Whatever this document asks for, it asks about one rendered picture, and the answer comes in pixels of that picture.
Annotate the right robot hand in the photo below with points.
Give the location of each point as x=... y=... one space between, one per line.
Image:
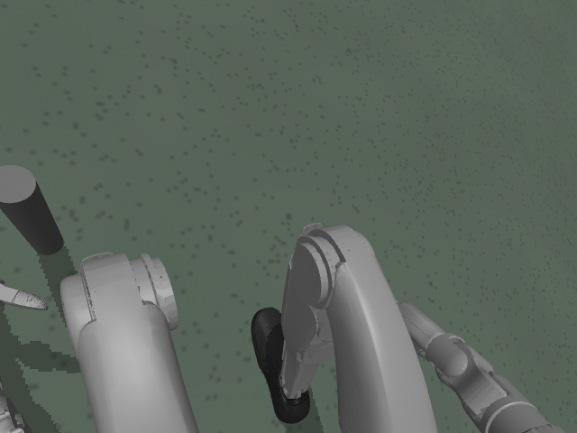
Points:
x=422 y=329

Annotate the can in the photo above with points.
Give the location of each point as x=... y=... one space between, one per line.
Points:
x=22 y=202

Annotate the right robot arm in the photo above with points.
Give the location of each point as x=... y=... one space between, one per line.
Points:
x=492 y=402

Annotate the right robot foot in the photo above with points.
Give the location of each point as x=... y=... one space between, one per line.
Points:
x=268 y=340

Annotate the left robot hand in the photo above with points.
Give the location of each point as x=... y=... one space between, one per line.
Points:
x=20 y=298

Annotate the left robot arm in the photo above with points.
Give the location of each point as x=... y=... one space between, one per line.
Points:
x=10 y=420

